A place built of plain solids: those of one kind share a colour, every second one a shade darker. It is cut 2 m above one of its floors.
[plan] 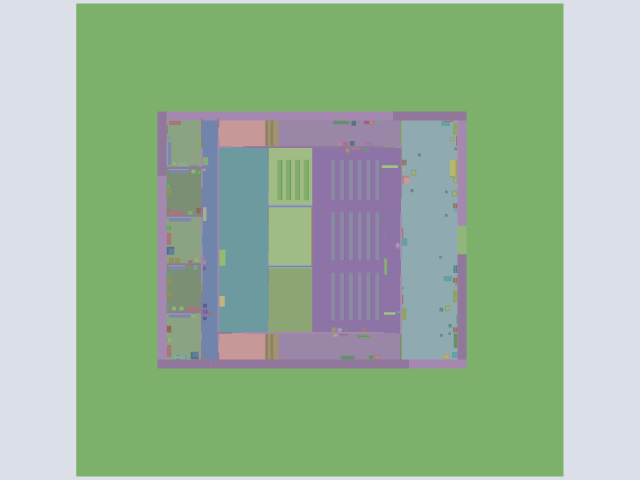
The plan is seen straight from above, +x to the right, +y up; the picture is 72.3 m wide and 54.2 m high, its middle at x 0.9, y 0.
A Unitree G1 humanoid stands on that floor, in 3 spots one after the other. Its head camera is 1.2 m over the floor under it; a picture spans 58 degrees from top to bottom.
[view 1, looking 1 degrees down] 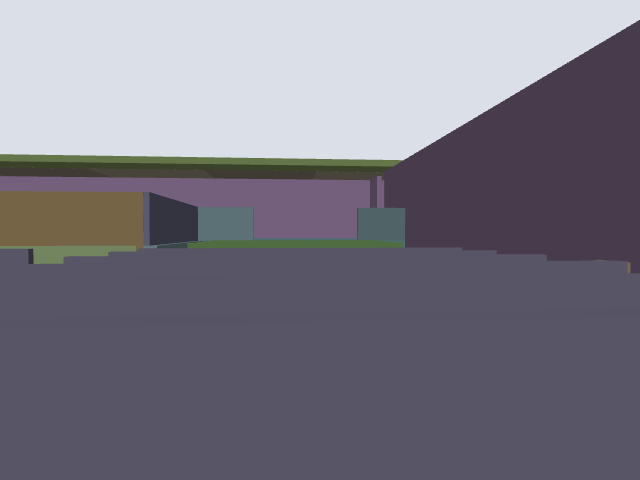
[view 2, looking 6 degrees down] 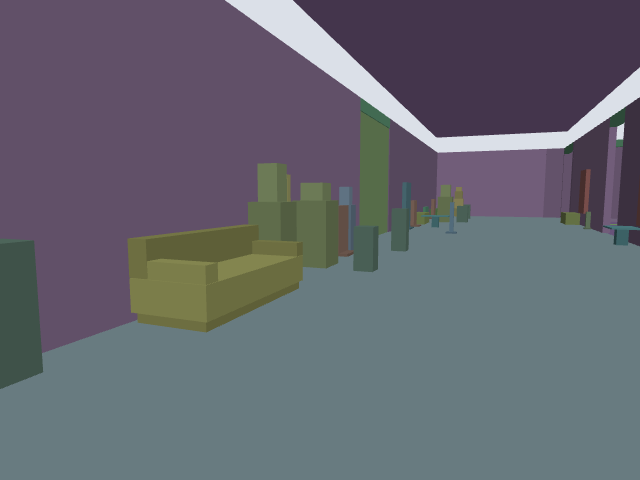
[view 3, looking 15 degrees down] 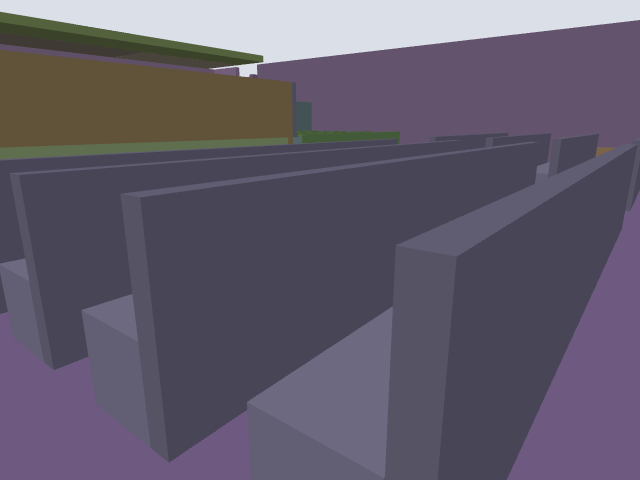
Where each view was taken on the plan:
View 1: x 8.79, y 6.45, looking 175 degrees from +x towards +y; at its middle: floor_stage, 14.88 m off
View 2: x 13.29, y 12.05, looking -68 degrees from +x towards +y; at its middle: plinth_foyer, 7.05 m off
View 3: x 5.99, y -3.00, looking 128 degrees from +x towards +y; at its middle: seats_parterre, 2.10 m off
